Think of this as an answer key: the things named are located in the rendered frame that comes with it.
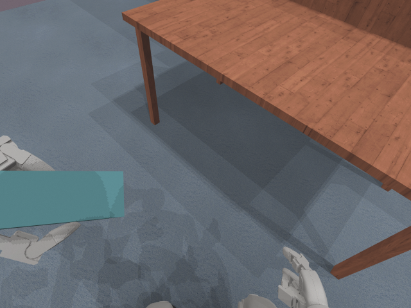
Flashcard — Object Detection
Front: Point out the sponge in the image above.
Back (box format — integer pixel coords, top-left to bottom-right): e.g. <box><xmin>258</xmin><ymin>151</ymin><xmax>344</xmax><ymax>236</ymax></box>
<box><xmin>0</xmin><ymin>171</ymin><xmax>125</xmax><ymax>230</ymax></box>

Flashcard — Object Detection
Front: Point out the right robot hand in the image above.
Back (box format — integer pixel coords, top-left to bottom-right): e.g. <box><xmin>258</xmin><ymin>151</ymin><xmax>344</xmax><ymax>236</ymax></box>
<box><xmin>278</xmin><ymin>247</ymin><xmax>328</xmax><ymax>308</ymax></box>

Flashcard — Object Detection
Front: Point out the table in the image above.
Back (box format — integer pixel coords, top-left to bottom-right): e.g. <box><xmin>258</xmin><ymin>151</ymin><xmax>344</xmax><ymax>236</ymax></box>
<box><xmin>122</xmin><ymin>0</ymin><xmax>411</xmax><ymax>279</ymax></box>

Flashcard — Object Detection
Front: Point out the left robot hand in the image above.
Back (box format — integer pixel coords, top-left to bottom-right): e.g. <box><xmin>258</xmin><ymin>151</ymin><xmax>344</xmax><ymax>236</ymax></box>
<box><xmin>0</xmin><ymin>135</ymin><xmax>81</xmax><ymax>265</ymax></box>

